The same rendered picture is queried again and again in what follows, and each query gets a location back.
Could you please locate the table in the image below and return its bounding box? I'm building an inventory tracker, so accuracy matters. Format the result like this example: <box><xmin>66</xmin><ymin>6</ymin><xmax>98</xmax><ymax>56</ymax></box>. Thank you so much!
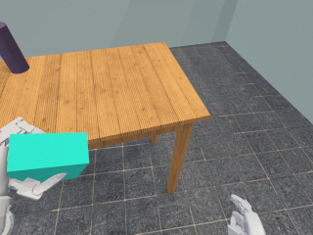
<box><xmin>0</xmin><ymin>42</ymin><xmax>210</xmax><ymax>195</ymax></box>

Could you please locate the sponge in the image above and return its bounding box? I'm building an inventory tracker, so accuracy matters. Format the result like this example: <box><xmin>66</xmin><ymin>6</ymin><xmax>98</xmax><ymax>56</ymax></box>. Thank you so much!
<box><xmin>7</xmin><ymin>132</ymin><xmax>89</xmax><ymax>183</ymax></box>

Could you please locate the robot left hand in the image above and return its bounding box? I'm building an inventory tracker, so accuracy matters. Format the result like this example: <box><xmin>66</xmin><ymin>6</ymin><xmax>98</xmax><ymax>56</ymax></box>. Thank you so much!
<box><xmin>0</xmin><ymin>117</ymin><xmax>67</xmax><ymax>201</ymax></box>

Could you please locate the robot left forearm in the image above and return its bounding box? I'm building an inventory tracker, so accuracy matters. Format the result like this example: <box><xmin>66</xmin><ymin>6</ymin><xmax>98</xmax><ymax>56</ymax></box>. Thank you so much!
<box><xmin>0</xmin><ymin>196</ymin><xmax>16</xmax><ymax>235</ymax></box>

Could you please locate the robot right hand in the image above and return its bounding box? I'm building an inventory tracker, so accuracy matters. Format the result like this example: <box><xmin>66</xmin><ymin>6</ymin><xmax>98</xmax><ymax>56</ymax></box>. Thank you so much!
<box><xmin>227</xmin><ymin>194</ymin><xmax>266</xmax><ymax>235</ymax></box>

